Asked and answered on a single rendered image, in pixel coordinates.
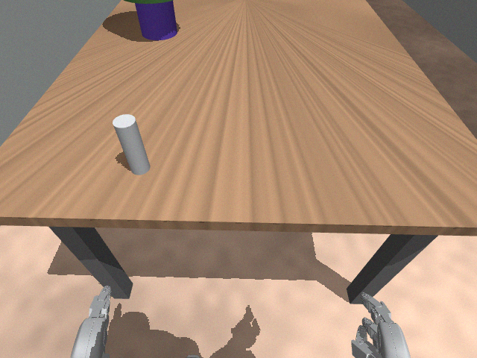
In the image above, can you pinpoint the potted plant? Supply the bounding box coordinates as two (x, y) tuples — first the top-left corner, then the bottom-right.
(124, 0), (177, 40)

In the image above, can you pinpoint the left robot hand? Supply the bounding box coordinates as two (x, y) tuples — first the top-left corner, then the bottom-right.
(70, 286), (111, 358)

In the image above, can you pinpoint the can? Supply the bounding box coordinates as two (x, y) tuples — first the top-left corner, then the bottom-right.
(113, 114), (150, 175)

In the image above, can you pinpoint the right robot hand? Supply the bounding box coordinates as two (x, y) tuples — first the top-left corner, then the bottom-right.
(351, 292), (411, 358)

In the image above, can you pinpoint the table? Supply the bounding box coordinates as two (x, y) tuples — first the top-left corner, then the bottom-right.
(0, 0), (477, 304)

